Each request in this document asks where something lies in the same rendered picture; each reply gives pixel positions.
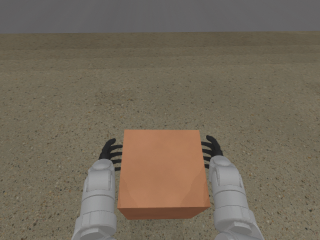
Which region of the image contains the robot right forearm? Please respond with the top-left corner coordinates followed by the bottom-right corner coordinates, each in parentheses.
top-left (208, 155), bottom-right (265, 240)

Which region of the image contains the right robot hand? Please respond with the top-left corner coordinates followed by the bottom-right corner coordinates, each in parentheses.
top-left (201, 135), bottom-right (223, 169)

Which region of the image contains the robot left forearm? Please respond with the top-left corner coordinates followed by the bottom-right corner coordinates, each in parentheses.
top-left (71, 159), bottom-right (117, 240)

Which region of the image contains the right robot upper arm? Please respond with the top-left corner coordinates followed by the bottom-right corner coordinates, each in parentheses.
top-left (214, 230), bottom-right (261, 240)

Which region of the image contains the left robot hand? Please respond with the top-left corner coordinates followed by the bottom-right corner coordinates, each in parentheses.
top-left (98, 138), bottom-right (123, 171)

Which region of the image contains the carton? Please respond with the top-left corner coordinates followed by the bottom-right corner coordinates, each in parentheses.
top-left (117, 129), bottom-right (211, 220)

